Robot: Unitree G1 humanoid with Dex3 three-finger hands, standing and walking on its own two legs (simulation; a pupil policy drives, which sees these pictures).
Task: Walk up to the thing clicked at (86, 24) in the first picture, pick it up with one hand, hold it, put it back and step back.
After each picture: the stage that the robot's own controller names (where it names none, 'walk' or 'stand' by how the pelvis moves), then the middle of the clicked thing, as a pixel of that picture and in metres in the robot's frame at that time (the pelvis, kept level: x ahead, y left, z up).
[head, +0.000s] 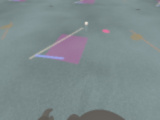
stand; (86, 26) +2.37 +0.17 -0.66
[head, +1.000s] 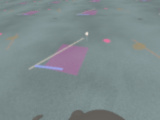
walk; (86, 36) +2.23 +0.29 -0.65
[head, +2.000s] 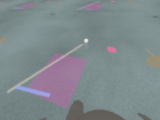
walk; (86, 44) +1.56 +0.23 -0.65
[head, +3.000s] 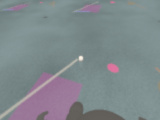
walk; (81, 62) +0.99 +0.23 -0.65
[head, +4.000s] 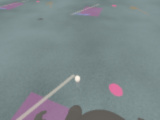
walk; (77, 81) +0.59 +0.20 -0.64
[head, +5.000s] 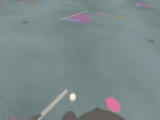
walk; (72, 99) +0.38 +0.13 -0.64
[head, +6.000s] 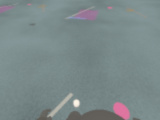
stand; (76, 105) +0.28 +0.15 -0.65
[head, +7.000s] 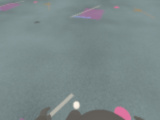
stand; (76, 107) +0.25 +0.14 -0.64
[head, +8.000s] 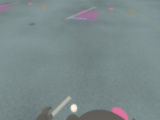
stand; (74, 109) +0.23 +0.16 -0.66
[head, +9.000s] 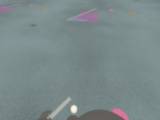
stand; (74, 110) +0.23 +0.15 -0.66
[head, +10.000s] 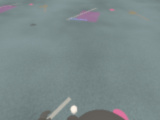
stand; (74, 111) +0.22 +0.15 -0.66
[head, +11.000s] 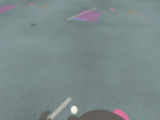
stand; (74, 111) +0.22 +0.15 -0.66
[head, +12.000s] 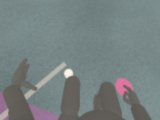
go down; (70, 77) +0.31 +0.18 -0.35
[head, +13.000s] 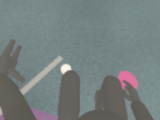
go down; (67, 72) +0.32 +0.19 -0.25
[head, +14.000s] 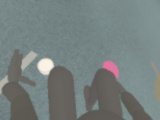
close in; (48, 71) +0.30 +0.23 -0.15
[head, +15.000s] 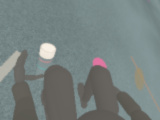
close; (44, 64) +0.35 +0.22 -0.14
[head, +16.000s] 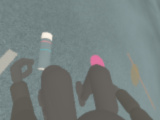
close; (45, 51) +0.46 +0.20 -0.23
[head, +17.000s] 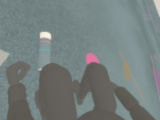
lift; (44, 51) +0.46 +0.16 -0.23
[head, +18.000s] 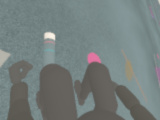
lift; (49, 51) +0.46 +0.14 -0.22
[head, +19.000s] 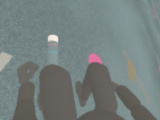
lift; (52, 53) +0.45 +0.12 -0.22
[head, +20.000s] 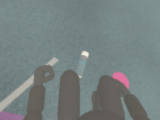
lift; (82, 64) +0.47 +0.06 -0.32
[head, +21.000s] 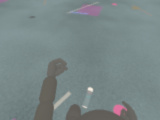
hold; (87, 97) +0.39 -0.03 -0.66
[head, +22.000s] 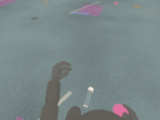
stand; (88, 96) +0.39 -0.02 -0.70
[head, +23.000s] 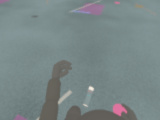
stand; (88, 96) +0.39 -0.02 -0.70
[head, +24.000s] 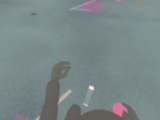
stand; (88, 95) +0.38 -0.03 -0.69
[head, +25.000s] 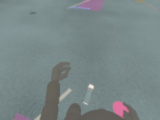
stand; (88, 94) +0.39 -0.02 -0.69
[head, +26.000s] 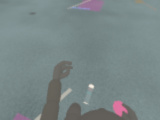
stand; (88, 93) +0.39 -0.03 -0.68
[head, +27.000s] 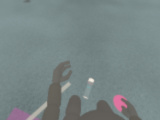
stand; (88, 87) +0.40 -0.02 -0.63
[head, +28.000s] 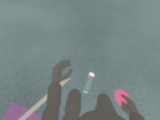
close; (88, 82) +0.42 -0.02 -0.57
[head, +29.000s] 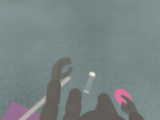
close; (89, 82) +0.42 -0.02 -0.57
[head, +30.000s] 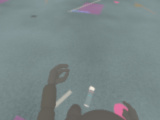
stand; (89, 96) +0.39 -0.04 -0.68
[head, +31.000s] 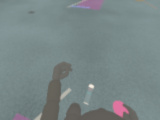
stand; (88, 93) +0.38 -0.03 -0.68
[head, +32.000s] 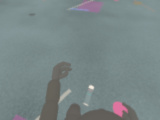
hold; (88, 94) +0.39 -0.03 -0.68
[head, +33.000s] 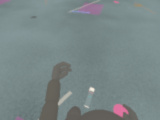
stand; (89, 97) +0.38 -0.03 -0.70
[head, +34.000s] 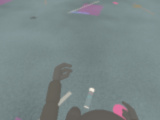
hold; (89, 97) +0.38 -0.03 -0.70
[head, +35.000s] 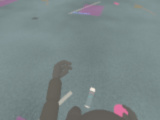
stand; (90, 97) +0.39 -0.04 -0.70
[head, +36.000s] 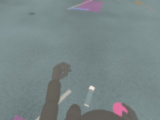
hold; (89, 95) +0.38 -0.04 -0.68
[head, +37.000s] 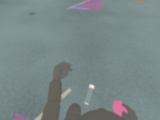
close; (89, 94) +0.39 -0.03 -0.68
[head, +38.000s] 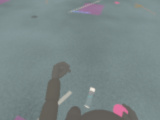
hold; (89, 97) +0.38 -0.04 -0.70
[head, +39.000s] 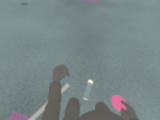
crouch; (88, 89) +0.39 -0.03 -0.65
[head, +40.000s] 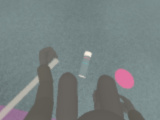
lower; (85, 64) +0.47 +0.01 -0.34
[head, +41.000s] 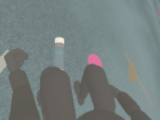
lower; (59, 53) +0.48 +0.07 -0.25
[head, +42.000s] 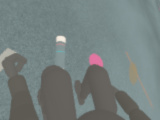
lower; (60, 52) +0.47 +0.08 -0.24
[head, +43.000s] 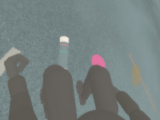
lower; (63, 53) +0.47 +0.08 -0.24
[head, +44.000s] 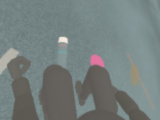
lower; (62, 53) +0.47 +0.08 -0.24
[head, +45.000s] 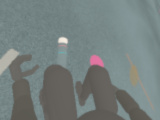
open; (62, 53) +0.47 +0.08 -0.24
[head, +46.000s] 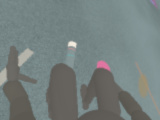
withdraw; (70, 56) +0.47 +0.07 -0.24
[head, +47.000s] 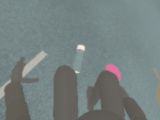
stand; (78, 58) +0.48 +0.05 -0.27
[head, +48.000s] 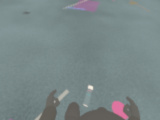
stand; (88, 95) +0.38 -0.04 -0.65
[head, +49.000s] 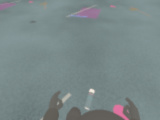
stand; (89, 98) +0.39 -0.03 -0.69
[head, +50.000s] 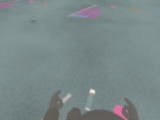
stand; (90, 99) +0.38 -0.04 -0.69
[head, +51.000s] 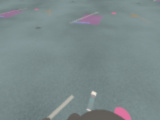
stand; (91, 100) +0.42 -0.04 -0.74
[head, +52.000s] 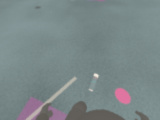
walk; (93, 82) +0.50 -0.03 -0.72
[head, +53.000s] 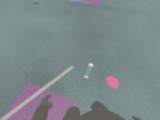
walk; (88, 70) +0.75 -0.06 -0.73
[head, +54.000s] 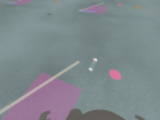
stand; (93, 64) +1.03 -0.04 -0.73
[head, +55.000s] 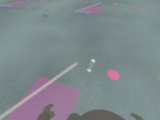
stand; (91, 65) +1.00 -0.03 -0.74
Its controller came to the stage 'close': yes
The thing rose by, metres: 0.00
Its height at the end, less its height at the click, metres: -0.09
